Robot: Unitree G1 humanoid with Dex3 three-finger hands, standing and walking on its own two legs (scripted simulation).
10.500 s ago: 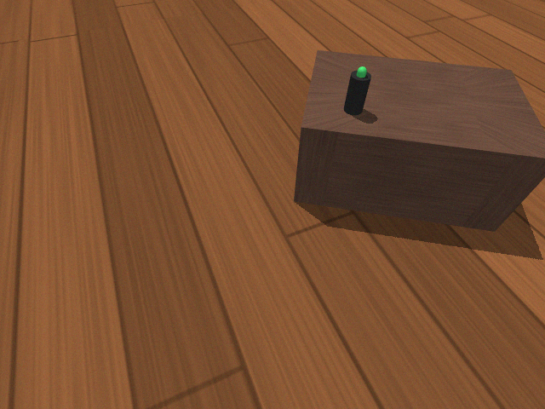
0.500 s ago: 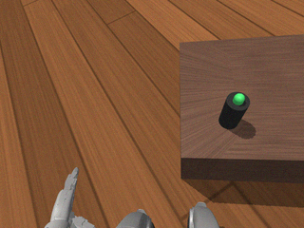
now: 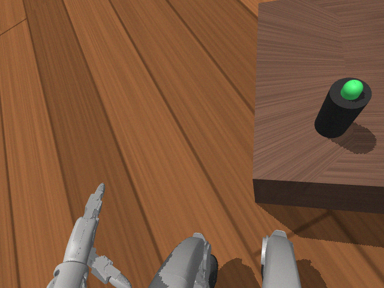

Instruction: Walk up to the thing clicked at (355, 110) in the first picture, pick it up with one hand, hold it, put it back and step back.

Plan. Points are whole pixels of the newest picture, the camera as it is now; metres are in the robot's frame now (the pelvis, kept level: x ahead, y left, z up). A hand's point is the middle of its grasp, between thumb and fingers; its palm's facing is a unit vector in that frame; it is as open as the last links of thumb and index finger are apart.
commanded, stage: approach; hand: right
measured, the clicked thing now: (341, 107) +0.52 -0.25 -0.12
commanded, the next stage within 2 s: close in in 0.22 s
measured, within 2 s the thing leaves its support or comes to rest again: neither
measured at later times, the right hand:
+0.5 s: hand (375, 141) +0.46 -0.32 -0.17, palm faces +0.30 +0.95 +0.05, open 17.7 cm
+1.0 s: hand (344, 134) +0.47 -0.26 -0.16, palm faces +0.28 +0.96 +0.03, open 17.8 cm
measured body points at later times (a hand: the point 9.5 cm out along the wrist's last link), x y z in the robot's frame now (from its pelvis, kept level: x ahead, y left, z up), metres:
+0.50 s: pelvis -0.04 +0.00 -0.10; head +0.17 -0.12 +0.28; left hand +0.14 +0.26 +0.01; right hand +0.43 -0.37 -0.17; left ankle -0.01 +0.14 -0.63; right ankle +0.05 -0.11 -0.63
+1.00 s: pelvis -0.04 +0.01 -0.10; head +0.16 -0.08 +0.29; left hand +0.13 +0.27 +0.01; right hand +0.45 -0.31 -0.16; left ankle -0.01 +0.14 -0.63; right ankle +0.05 -0.11 -0.63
